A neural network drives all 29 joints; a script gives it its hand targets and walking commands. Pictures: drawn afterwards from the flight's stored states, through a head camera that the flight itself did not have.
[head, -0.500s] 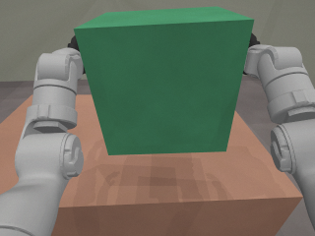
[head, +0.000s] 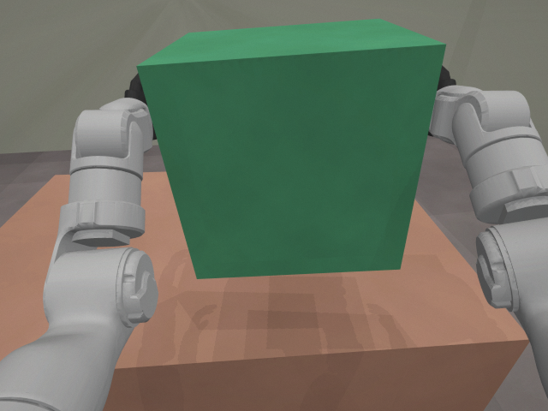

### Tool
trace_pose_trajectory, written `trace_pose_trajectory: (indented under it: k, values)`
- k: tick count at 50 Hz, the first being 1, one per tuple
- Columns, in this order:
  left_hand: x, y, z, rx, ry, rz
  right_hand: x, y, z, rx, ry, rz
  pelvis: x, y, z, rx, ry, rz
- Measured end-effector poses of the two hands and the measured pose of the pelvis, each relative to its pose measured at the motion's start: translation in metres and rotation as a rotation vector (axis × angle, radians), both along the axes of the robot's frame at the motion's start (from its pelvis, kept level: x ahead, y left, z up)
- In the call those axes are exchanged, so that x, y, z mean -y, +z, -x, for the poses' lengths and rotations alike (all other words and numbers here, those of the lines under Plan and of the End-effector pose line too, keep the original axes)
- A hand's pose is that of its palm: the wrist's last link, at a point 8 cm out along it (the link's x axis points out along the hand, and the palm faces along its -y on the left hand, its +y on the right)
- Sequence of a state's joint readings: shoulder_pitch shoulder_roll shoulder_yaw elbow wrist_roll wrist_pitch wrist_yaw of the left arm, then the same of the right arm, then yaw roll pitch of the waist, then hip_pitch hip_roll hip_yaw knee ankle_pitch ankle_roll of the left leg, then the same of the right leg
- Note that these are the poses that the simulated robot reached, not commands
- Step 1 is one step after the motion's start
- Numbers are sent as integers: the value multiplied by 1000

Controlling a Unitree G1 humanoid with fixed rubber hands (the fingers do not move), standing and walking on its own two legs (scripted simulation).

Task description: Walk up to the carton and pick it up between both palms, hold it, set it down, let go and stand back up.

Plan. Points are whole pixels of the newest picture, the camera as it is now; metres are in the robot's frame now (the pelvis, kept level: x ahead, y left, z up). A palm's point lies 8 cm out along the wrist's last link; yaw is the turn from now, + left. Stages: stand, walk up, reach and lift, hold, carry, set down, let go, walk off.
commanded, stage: hold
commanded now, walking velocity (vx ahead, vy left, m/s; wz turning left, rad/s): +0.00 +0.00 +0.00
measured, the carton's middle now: (290, 146) +0.40 -0.01 +0.28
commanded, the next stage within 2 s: set down in 0.16 s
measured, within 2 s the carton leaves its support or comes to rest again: neither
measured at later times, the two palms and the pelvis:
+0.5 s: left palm (121, 79) +0.38 +0.21 +0.38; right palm (432, 73) +0.37 -0.18 +0.39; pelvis +0.00 +0.00 +0.00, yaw +1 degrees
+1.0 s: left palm (152, 114) +0.43 +0.20 +0.32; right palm (419, 121) +0.39 -0.19 +0.32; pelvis +0.01 +0.01 +0.00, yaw +0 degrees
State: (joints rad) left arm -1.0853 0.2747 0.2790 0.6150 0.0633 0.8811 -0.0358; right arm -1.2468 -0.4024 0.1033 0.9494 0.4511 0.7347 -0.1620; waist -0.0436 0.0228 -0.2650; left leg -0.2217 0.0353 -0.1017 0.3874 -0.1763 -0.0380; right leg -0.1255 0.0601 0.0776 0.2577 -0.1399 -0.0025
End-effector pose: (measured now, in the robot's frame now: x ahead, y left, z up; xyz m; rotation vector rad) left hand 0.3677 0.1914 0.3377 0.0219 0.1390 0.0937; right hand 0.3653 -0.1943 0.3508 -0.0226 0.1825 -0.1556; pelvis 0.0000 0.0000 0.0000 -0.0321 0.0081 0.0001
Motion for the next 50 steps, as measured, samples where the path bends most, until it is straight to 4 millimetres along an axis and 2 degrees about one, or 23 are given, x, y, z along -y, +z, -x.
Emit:
trace_pose_trajectory:
  k: [15,22,26,30,35,42,50]
  values:
    - [-8,10,-2,22,-10,-9,-8,12,0,17,-3,17,5,0,1,-9,15,0]
    - [-14,37,-8,126,-19,33,-14,37,1,122,-18,-3,4,0,0,2,21,-4]
    - [-20,46,-13,144,-31,18,-19,43,-2,141,-24,-8,3,0,-2,27,23,-10]
    - [-25,40,-19,129,-50,-3,-23,36,-7,128,-25,-4,1,1,-6,46,20,-14]
    - [-26,21,-30,114,-62,-24,-25,17,-15,120,-32,7,-1,1,-10,63,20,-13]
    - [-18,-1,-49,121,-80,-42,-19,-5,-21,133,-66,26,-4,1,-12,52,27,-6]
    - [-7,-17,-63,116,-105,-23,-8,-26,-25,132,-94,8,-11,1,-13,48,7,-6]
